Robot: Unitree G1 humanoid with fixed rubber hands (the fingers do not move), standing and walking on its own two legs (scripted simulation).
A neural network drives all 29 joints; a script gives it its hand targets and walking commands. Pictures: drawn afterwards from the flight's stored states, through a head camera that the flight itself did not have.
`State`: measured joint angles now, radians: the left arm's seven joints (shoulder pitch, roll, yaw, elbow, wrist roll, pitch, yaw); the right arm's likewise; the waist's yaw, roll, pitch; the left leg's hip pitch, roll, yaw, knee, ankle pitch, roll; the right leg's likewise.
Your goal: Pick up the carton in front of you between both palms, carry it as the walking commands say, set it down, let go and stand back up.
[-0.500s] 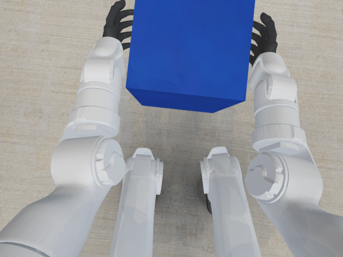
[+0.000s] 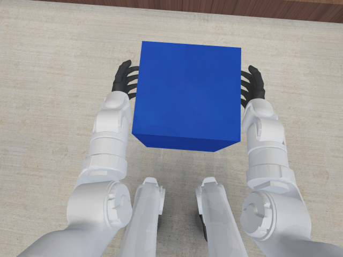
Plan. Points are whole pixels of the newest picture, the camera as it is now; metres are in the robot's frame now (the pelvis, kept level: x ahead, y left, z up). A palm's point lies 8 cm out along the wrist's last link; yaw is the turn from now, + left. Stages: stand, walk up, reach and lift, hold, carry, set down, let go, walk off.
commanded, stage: reach and lift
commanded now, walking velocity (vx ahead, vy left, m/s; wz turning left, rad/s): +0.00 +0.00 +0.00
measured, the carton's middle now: (184, 106) +0.46 -0.01 -0.12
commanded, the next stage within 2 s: hold in 1.92 s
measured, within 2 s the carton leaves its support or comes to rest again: neither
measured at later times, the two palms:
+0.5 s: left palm (93, 88) +0.41 +0.14 +0.11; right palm (297, 91) +0.40 -0.16 +0.11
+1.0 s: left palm (32, 75) +0.36 +0.14 +0.23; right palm out of the picture +0.36 -0.16 +0.24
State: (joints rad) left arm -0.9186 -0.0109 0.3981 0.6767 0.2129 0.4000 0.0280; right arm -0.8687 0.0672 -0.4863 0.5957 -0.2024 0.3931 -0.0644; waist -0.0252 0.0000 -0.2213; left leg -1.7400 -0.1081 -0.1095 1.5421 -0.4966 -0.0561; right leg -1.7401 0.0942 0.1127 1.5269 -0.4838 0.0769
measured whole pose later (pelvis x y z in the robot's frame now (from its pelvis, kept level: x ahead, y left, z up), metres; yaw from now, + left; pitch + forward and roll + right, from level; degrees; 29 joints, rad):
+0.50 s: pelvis +0.05 +0.00 +0.14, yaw +0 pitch +23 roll +0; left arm -0.49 -0.11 0.34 0.59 0.21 0.35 0.03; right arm -0.48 0.13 -0.38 0.56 -0.20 0.34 -0.05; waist -0.01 0.00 -0.21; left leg -0.99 -0.08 -0.13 1.00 -0.41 -0.04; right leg -0.99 0.07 0.14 1.00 -0.39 0.04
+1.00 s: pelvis +0.07 -0.01 +0.21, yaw +0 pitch -1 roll +0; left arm -0.27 -0.15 0.27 0.40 0.27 0.59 0.01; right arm -0.28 0.16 -0.28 0.41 -0.27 0.59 -0.01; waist 0.00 0.00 -0.08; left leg -0.21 -0.04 -0.14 0.46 -0.24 -0.02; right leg -0.22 0.04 0.15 0.47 -0.23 0.02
